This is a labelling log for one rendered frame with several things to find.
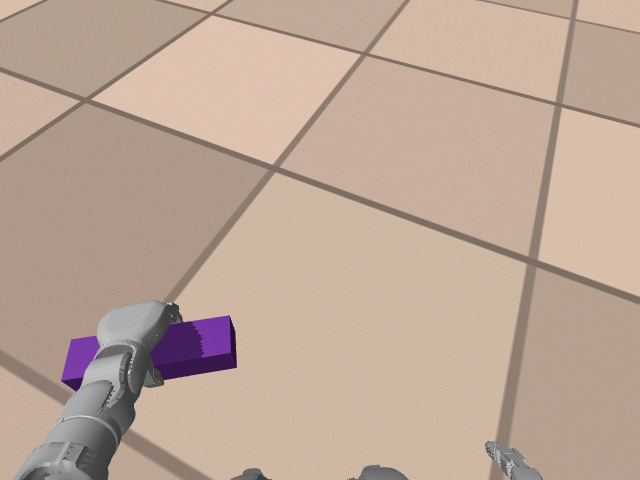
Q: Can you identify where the carton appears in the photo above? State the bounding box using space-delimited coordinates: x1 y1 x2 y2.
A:
61 315 237 392

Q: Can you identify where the left robot arm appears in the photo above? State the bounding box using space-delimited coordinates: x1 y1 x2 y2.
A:
13 339 150 480

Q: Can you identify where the left robot hand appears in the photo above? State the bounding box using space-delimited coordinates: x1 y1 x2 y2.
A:
96 300 183 388

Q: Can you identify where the right robot hand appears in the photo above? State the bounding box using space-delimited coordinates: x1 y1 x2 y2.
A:
485 441 543 480

